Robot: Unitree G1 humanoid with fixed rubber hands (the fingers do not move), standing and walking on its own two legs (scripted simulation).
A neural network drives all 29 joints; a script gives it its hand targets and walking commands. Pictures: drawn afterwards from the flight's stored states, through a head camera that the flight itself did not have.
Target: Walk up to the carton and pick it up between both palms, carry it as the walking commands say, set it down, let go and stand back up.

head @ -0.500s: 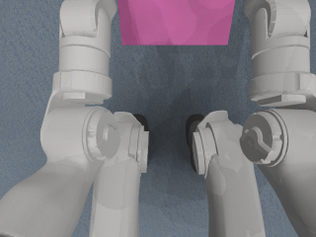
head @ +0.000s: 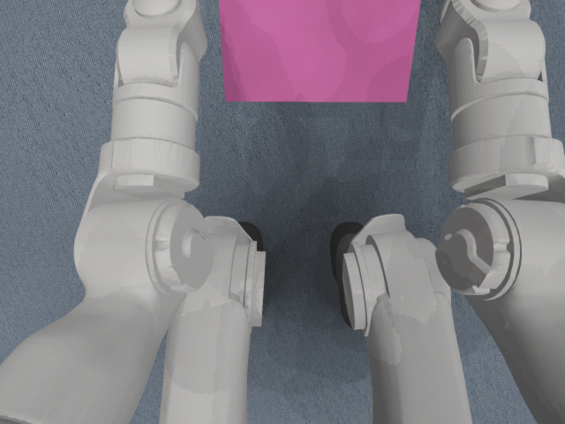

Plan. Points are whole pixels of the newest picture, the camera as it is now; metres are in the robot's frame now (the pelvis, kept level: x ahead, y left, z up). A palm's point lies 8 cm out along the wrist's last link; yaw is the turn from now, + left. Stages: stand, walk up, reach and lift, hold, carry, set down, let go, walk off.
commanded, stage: set down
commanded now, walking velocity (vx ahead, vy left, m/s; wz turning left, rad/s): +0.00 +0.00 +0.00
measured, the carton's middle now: out of the picture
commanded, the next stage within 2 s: none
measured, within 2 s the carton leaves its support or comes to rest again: rests again in 1.44 s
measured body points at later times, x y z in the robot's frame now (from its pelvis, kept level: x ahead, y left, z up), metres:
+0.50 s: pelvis +0.01 +0.00 +0.00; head +0.39 +0.00 +0.23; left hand +0.59 +0.13 -0.16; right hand +0.58 -0.14 -0.17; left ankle +0.11 +0.12 -0.36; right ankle +0.11 -0.10 -0.36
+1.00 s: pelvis +0.02 +0.00 +0.00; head +0.40 +0.01 +0.23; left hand +0.60 +0.13 -0.17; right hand +0.59 -0.14 -0.17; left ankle +0.11 +0.12 -0.36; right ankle +0.11 -0.10 -0.36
